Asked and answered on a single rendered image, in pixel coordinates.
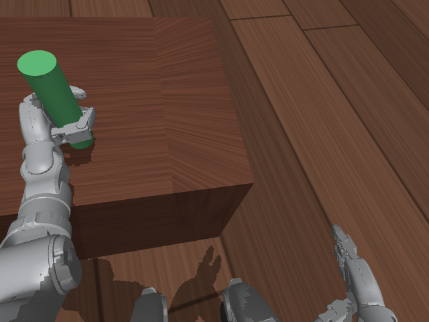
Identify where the right robot arm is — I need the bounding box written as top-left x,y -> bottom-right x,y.
356,305 -> 397,322

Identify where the left robot arm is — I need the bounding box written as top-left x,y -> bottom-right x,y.
0,141 -> 82,322

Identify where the can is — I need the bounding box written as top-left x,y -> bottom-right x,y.
17,50 -> 94,149

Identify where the left robot hand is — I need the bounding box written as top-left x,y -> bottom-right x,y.
19,85 -> 96,147

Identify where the right robot hand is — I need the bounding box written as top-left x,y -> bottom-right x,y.
313,224 -> 385,322

